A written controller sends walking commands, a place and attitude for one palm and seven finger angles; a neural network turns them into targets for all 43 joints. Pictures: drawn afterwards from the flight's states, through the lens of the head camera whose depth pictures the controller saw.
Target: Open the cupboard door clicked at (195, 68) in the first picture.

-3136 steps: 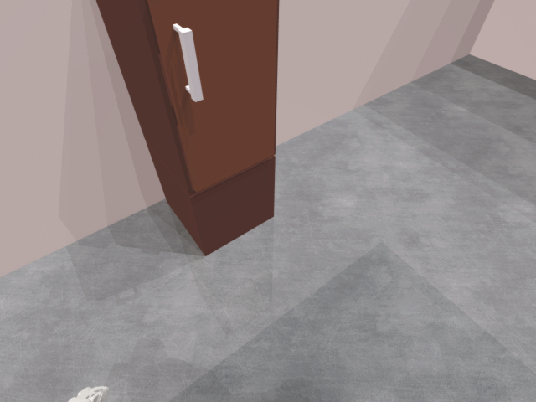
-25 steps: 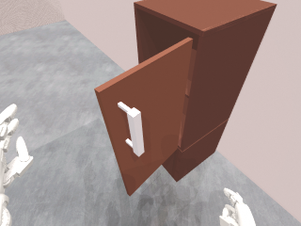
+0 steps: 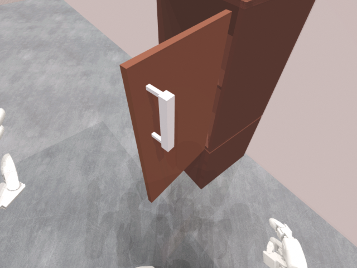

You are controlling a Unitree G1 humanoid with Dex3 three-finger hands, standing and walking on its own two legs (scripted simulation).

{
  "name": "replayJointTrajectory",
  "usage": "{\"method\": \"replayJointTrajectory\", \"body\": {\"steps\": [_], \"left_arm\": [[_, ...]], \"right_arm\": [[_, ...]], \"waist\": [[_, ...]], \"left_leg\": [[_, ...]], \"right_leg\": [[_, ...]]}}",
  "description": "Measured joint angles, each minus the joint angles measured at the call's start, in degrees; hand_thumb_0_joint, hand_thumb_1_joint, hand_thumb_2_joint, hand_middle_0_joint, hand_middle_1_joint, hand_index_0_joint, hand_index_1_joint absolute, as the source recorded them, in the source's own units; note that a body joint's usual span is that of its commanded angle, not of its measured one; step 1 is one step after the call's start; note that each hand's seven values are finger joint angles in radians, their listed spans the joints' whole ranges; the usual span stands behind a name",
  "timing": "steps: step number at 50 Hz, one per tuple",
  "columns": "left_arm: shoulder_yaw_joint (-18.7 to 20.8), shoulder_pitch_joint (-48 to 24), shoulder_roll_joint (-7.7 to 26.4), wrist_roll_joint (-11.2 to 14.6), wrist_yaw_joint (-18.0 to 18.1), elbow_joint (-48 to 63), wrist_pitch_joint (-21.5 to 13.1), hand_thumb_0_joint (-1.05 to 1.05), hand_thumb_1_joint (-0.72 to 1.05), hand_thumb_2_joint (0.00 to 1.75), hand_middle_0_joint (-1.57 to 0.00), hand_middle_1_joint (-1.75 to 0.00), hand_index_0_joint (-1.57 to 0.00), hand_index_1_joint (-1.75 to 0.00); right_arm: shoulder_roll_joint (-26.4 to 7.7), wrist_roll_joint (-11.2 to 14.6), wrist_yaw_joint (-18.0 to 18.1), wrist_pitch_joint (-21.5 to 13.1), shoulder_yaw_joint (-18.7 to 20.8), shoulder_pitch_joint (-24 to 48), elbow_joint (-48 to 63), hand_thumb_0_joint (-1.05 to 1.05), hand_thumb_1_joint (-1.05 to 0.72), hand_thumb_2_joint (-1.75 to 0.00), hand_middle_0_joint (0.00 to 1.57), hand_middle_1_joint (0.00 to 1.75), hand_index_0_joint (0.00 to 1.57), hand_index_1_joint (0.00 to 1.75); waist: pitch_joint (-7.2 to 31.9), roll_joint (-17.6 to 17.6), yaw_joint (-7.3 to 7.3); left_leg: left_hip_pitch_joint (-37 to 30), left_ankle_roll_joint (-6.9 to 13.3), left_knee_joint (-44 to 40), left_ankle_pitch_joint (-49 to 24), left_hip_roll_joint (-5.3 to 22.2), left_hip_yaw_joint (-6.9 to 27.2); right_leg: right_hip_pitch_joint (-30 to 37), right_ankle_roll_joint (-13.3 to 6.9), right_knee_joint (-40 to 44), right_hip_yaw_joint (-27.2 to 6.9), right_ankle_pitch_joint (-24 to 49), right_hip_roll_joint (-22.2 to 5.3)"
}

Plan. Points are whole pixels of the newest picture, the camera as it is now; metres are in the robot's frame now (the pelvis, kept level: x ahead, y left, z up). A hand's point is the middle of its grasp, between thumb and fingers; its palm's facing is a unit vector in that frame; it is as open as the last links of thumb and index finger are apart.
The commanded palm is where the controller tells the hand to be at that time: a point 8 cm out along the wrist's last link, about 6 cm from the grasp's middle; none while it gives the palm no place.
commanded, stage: step back with the hand held close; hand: left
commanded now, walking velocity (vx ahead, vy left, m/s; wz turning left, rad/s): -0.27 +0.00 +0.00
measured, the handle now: (160, 119) +0.40 +0.07 +0.12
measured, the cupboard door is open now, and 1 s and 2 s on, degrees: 100 100 100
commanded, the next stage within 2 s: stop stepping back and stand still in 0.76 s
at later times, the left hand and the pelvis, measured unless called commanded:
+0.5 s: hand out of the picture +0.15 +0.26 +0.18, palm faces +0.46 -0.74 -0.49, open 7.4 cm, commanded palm +0.08 +0.30 +0.19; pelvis -0.06 +0.00 +0.00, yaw +1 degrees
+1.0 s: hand out of the picture +0.04 +0.21 +0.17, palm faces +0.29 -0.79 -0.54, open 7.4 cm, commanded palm -0.02 +0.26 +0.19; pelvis -0.17 -0.04 +0.01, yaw -1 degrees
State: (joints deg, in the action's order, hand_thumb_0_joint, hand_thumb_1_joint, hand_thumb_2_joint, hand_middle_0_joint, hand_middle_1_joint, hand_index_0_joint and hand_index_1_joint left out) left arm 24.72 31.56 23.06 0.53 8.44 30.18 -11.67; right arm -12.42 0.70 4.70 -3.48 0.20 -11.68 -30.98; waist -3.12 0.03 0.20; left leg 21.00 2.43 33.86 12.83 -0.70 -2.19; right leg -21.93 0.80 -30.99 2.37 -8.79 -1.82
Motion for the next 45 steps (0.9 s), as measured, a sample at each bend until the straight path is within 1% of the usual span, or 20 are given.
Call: {"method": "replayJointTrajectory", "body": {"steps": [10, 14, 17, 19, 20, 22, 24, 25, 27, 28, 30, 31, 32, 33, 35, 36, 38, 40, 43, 45], "left_arm": [[0.6, -1.8, -0.9, -0.8, 0.7, 0.7, -2.1, 0.01, 0.89, 0.9, -0.22, -0.31, -0.21, -0.3], [0.6, -2.2, -0.5, -0.2, 1.2, 1.5, -2.6, 0.01, 0.89, 0.9, -0.22, -0.31, -0.21, -0.3], [0.6, -2.0, 0.1, 0.3, 1.5, 2.4, -2.8, 0.01, 0.89, 0.9, -0.22, -0.31, -0.21, -0.3], [1.0, -1.7, 0.7, 0.2, 1.5, 2.7, -2.8, 0.01, 0.89, 0.9, -0.22, -0.31, -0.21, -0.3], [1.3, -1.7, 1.0, -0.1, 1.4, 2.7, -2.8, 0.01, 0.89, 0.9, -0.22, -0.31, -0.21, -0.3], [2.0, -2.0, 2.0, -0.3, 1.1, 2.0, -2.8, 0.01, 0.89, 0.9, -0.22, -0.31, -0.21, -0.3], [2.8, -1.5, 2.4, 0.1, 1.1, 1.6, -2.9, 0.01, 0.89, 0.9, -0.22, -0.31, -0.22, -0.3], [3.0, -1.0, 2.3, 0.5, 1.3, 1.6, -2.9, 0.01, 0.89, 0.9, -0.22, -0.31, -0.22, -0.3], [2.8, -0.2, 1.5, 1.2, 1.4, 1.8, -2.6, 0.01, 0.89, 0.9, -0.22, -0.31, -0.21, -0.3], [2.4, 0.0, 1.1, 1.5, 1.4, 2.0, -2.4, 0.01, 0.89, 0.9, -0.22, -0.31, -0.21, -0.3], [1.8, 0.0, 1.0, 2.0, 0.9, 2.6, -2.1, 0.01, 0.89, 0.9, -0.21, -0.31, -0.21, -0.3], [1.2, -0.5, 0.6, 2.0, 0.5, 2.5, -2.4, 0.01, 0.89, 0.9, -0.21, -0.31, -0.21, -0.3], [0.1, -1.3, 0.0, 1.9, 0.1, 2.2, -2.5, 0.01, 0.89, 0.9, -0.21, -0.31, -0.21, -0.3], [-0.9, -1.7, -0.1, 1.9, -0.3, 2.0, -2.5, 0.01, 0.89, 0.9, -0.21, -0.31, -0.21, -0.3], [-1.8, -1.6, 0.9, 1.6, -1.1, 2.1, -2.0, 0.01, 0.89, 0.9, -0.22, -0.31, -0.21, -0.3], [-1.7, -1.1, 1.6, 1.4, -1.5, 2.2, -1.8, 0.01, 0.89, 0.9, -0.22, -0.31, -0.21, -0.3], [-1.1, 0.0, 2.7, 1.5, -1.9, 2.5, -1.2, 0.01, 0.89, 0.9, -0.22, -0.31, -0.21, -0.3], [-0.4, -0.9, 4.1, 1.8, -2.2, 2.0, -0.8, 0.01, 0.89, 0.9, -0.22, -0.31, -0.22, -0.3], [0.3, -0.9, 5.2, 2.4, -2.2, 1.3, -0.1, 0.01, 0.89, 0.9, -0.22, -0.31, -0.22, -0.3], [0.3, 0.3, 5.1, 2.6, -1.8, 2.2, 0.6, 0.01, 0.89, 0.9, -0.22, -0.31, -0.21, -0.3]], "right_arm": [[0.3, -0.5, -0.2, -2.0, -0.3, -1.5, -1.4, 0.01, -0.9, -0.9, 0.21, 0.3, 0.2, 0.3], [0.0, -0.6, -0.3, -2.1, -0.3, -1.0, -2.4, 0.01, -0.9, -0.9, 0.21, 0.3, 0.2, 0.3], [-0.2, -0.6, -0.3, -1.7, 0.0, -0.2, -3.1, 0.01, -0.9, -0.9, 0.21, 0.3, 0.2, 0.3], [-0.2, -0.7, 0.0, -1.6, 0.2, 0.0, -3.0, 0.01, -0.9, -0.9, 0.21, 0.3, 0.2, 0.3], [-0.1, -0.9, 0.1, -1.9, 0.4, -0.2, -2.9, 0.01, -0.9, -0.9, 0.21, 0.3, 0.2, 0.3], [1.0, -1.2, 0.1, -2.5, 1.0, -0.4, -3.5, 0.01, -0.9, -0.9, 0.21, 0.3, 0.2, 0.3], [2.2, -1.3, -0.4, -3.3, 1.0, -0.6, -4.5, 0.01, -0.9, -0.9, 0.21, 0.3, 0.2, 0.3], [2.7, -1.4, -0.7, -3.7, 0.8, -0.6, -4.9, 0.01, -0.9, -0.9, 0.21, 0.3, 0.2, 0.3], [3.3, -1.6, -1.2, -4.4, 0.2, -0.4, -5.3, 0.01, -0.9, -0.9, 0.21, 0.3, 0.2, 0.3], [3.5, -1.7, -1.5, -4.7, -0.2, 0.0, -5.4, 0.01, -0.9, -0.9, 0.21, 0.3, 0.2, 0.3], [3.7, -1.8, -1.9, -4.9, -0.8, 1.2, -5.0, 0.01, -0.9, -0.9, 0.21, 0.3, 0.2, 0.3], [3.4, -1.7, -2.0, -4.7, -1.1, 2.4, -5.1, 0.01, -0.9, -0.9, 0.21, 0.3, 0.2, 0.3], [2.9, -1.6, -1.8, -4.3, -1.1, 3.7, -5.5, 0.01, -0.9, -0.9, 0.21, 0.3, 0.2, 0.3], [2.6, -1.3, -1.5, -3.9, -1.1, 4.6, -5.9, 0.01, -0.9, -0.9, 0.21, 0.3, 0.2, 0.3], [2.6, -0.7, -0.9, -2.9, -1.1, 4.9, -6.0, 0.01, -0.9, -0.9, 0.21, 0.3, 0.2, 0.3], [2.5, -0.5, -0.6, -2.4, -1.2, 4.9, -5.6, 0.01, -0.9, -0.9, 0.21, 0.3, 0.2, 0.3], [1.9, -0.4, 0.2, -1.7, -1.5, 4.5, -4.1, 0.01, -0.9, -0.9, 0.21, 0.3, 0.2, 0.3], [1.8, -0.2, 0.5, -1.5, -1.0, 5.1, -3.5, 0.01, -0.9, -0.9, 0.21, 0.3, 0.2, 0.3], [1.8, -1.0, -0.5, -2.4, -0.2, 5.9, -2.6, 0.01, -0.9, -0.9, 0.21, 0.3, 0.2, 0.3], [1.6, -1.1, -1.3, -3.5, 0.1, 5.7, -2.0, 0.01, -0.91, -0.9, 0.21, 0.3, 0.2, 0.3]], "waist": [[-0.2, -0.1, -0.17], [-0.3, -0.5, -0.62], [-0.8, -0.9, -1.13], [-1.1, -0.6, -1.41], [-1.2, 0.1, -1.73], [-1.1, 0.6, -1.94], [0.1, 0.5, -1.53], [0.7, 0.3, -1.13], [2.0, 0.1, -0.24], [2.4, 0.1, 0.2], [2.8, -0.9, 1.15], [2.2, -0.5, 1.7], [1.1, 0.6, 1.86], [0.5, 1.1, 1.82], [0.7, 0.1, 1.49], [1.2, -0.6, 1.18], [2.0, -0.8, 0.33], [1.1, -2.0, -0.23], [-0.3, -2.4, -0.4], [-0.8, -1.8, -0.62]], "left_leg": [[3.8, -0.1, 4.9, 2.0, 0.6, 0.5], [5.5, -0.6, 6.6, 5.0, 0.4, 0.8], [6.3, -0.5, 6.7, 3.8, 0.2, 0.7], [6.6, 0.2, 5.9, 0.1, 0.6, 0.6], [6.8, 0.5, 5.4, -2.4, 1.1, 1.1], [6.8, 0.5, 4.3, -3.6, 1.4, 2.2], [6.7, 0.0, 1.6, -4.7, 1.8, 2.7], [6.7, -0.3, 0.0, -5.6, 2.1, 2.6], [6.7, -1.1, -3.4, -8.0, 2.8, 2.2], [7.0, -1.3, -4.9, -9.1, 3.1, 2.0], [8.0, -1.9, -6.7, -11.0, 3.1, 0.8], [8.7, -2.2, -6.5, -11.4, 3.8, 0.5], [8.9, -2.6, -5.6, -9.9, 4.5, 1.0], [8.8, -2.8, -3.4, -6.5, 4.3, 1.6], [8.1, -2.9, 1.9, -1.1, 2.6, 1.7], [6.9, -3.0, 2.7, -0.4, 1.8, 1.4], [3.1, -2.6, -1.3, -5.2, 1.4, 1.0], [1.2, -1.0, -5.6, -4.9, 0.6, 0.7], [0.0, -0.6, -10.2, -7.8, 1.0, 0.3], [-0.5, -0.8, -12.4, -10.2, 1.8, 0.7]], "right_leg": [[-2.8, -0.4, -3.0, 0.2, 0.2, 0.6], [-3.8, -0.6, -2.9, 0.2, 1.2, 0.6], [-4.6, -0.4, -3.2, 0.1, 1.6, 0.3], [-5.7, 0.0, -5.4, -0.3, -2.4, 1.0], [-6.2, 0.4, -9.3, -1.0, -5.4, 2.1], [-6.2, 0.4, -19.2, -2.8, -11.0, 4.3], [-3.7, 0.2, -23.0, -3.2, -15.0, 5.5], [-1.7, 0.1, -22.0, -2.8, -16.4, 5.6], [3.3, -0.4, -15.7, -2.0, -18.2, 5.2], [6.2, -0.7, -10.8, -1.6, -17.5, 5.0], [11.6, -1.6, 0.9, -1.8, -12.5, 3.9], [12.1, -1.9, 3.6, -2.2, -13.4, 4.3], [12.1, -2.0, 3.9, -2.2, -13.0, 5.2], [12.1, -2.0, 3.9, -2.3, -12.2, 5.6], [11.5, -1.9, 3.5, -2.6, -11.1, 5.0], [11.1, -1.9, 3.3, -2.8, -10.8, 4.6], [10.0, -1.7, 2.3, -2.6, -10.5, 4.6], [8.0, -0.9, -0.5, -2.5, -9.6, 3.9], [3.2, -0.3, -10.2, -3.6, -16.2, 4.7], [1.4, 0.1, -14.6, -3.2, -17.4, 5.4]]}}
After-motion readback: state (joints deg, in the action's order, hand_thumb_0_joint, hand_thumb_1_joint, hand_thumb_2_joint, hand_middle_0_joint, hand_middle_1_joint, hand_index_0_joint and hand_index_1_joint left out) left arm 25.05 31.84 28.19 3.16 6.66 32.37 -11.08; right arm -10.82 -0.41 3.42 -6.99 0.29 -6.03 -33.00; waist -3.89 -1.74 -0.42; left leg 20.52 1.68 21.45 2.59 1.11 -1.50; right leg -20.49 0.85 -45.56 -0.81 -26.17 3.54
